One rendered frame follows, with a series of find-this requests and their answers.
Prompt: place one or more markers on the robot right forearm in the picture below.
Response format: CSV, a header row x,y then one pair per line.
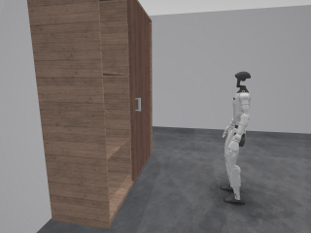
x,y
232,124

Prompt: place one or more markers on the robot left upper arm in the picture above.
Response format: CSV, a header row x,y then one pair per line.
x,y
244,102

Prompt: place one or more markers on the wardrobe door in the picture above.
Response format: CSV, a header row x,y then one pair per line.
x,y
139,85

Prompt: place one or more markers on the robot right hand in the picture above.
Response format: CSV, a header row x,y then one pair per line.
x,y
228,129

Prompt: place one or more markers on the humanoid robot head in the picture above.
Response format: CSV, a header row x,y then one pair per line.
x,y
242,76

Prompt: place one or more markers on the robot left forearm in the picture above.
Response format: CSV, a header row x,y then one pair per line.
x,y
241,127

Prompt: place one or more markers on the robot left hand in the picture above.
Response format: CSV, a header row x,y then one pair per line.
x,y
233,148

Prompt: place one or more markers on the right robot shin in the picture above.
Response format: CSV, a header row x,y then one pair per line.
x,y
226,165

